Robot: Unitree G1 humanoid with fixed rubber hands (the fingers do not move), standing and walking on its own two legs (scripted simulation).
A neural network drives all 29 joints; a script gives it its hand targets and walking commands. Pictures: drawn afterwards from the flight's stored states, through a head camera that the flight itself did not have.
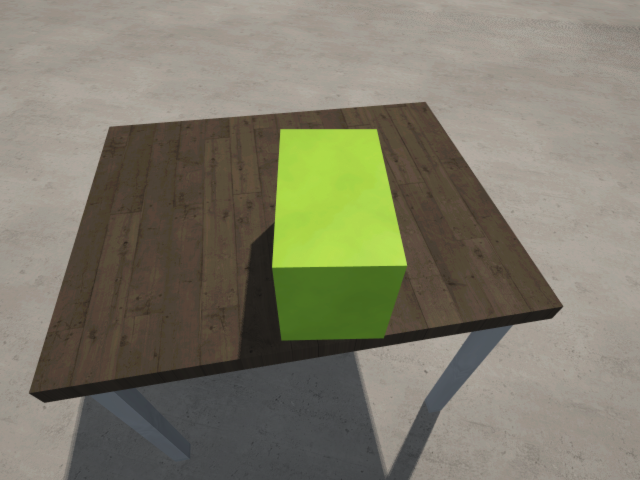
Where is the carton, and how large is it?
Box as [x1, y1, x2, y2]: [272, 129, 406, 340]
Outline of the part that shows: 280,129 272,270 281,340 383,337 406,267 406,262 376,129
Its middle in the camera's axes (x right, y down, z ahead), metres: +0.02 -0.02 +0.64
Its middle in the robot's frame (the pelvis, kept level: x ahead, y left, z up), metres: +0.49 -0.02 +0.00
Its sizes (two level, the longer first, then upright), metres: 0.295 0.167 0.199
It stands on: a table, 0.68 m high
